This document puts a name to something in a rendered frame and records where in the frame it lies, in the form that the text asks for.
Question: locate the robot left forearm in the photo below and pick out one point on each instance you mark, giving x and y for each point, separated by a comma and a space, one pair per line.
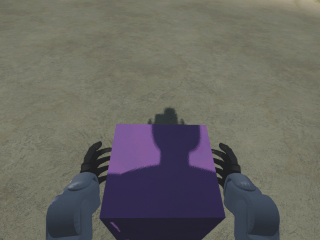
69, 215

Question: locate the robot right hand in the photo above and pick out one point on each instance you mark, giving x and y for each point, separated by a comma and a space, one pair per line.
229, 165

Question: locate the carton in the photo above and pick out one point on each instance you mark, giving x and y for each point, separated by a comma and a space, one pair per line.
161, 183

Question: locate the robot right forearm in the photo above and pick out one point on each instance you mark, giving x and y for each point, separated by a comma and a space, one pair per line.
256, 216

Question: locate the robot left hand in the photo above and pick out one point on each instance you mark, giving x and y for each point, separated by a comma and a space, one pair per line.
91, 163

